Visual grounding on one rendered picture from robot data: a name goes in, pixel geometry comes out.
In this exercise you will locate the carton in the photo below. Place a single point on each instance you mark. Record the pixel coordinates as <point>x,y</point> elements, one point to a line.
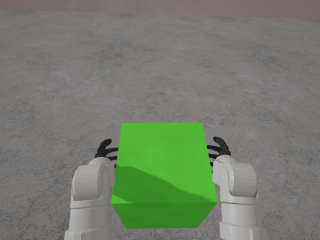
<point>163,176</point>

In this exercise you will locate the robot right hand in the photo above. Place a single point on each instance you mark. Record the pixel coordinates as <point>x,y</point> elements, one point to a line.
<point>222,150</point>

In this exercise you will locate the robot right forearm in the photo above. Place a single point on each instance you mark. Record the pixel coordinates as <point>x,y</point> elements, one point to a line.
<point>239,194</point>

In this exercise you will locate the robot left forearm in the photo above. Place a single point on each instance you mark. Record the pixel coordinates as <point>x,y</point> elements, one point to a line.
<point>90,199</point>

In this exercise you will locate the robot left hand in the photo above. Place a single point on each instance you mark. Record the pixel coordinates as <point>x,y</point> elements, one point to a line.
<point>102,152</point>

